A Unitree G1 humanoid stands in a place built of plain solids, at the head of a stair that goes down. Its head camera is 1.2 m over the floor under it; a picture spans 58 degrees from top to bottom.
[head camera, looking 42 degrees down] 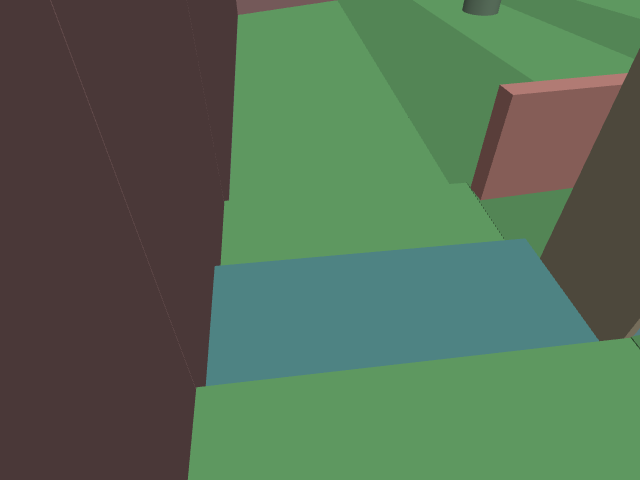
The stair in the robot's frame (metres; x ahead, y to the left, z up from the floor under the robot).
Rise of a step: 0.13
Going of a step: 0.64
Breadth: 1.42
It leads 7 degrees to the left of straight ahead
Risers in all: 3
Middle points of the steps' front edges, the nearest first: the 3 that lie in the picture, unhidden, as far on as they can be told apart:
0.76 -0.33 0.00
1.40 -0.25 -0.13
2.04 -0.17 -0.26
